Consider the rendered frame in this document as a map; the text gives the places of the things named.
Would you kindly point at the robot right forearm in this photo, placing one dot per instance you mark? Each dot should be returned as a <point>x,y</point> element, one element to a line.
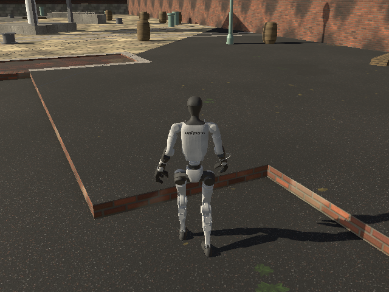
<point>222,158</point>

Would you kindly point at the robot torso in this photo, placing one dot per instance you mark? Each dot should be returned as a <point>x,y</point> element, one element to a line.
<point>194,147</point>

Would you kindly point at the robot right hand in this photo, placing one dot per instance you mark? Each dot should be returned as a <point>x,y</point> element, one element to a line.
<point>225,167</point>

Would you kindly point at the left robot upper arm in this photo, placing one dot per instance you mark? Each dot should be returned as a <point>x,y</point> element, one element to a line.
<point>175,128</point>

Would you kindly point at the robot left hand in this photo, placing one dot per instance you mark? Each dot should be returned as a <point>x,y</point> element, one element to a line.
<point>159,174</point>

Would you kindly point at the robot right shin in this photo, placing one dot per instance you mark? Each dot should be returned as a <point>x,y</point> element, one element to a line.
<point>207,226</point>

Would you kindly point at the right robot upper arm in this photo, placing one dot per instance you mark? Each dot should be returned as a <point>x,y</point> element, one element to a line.
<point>213,128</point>

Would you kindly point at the robot left forearm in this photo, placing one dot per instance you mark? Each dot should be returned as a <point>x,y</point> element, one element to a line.
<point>163,161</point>

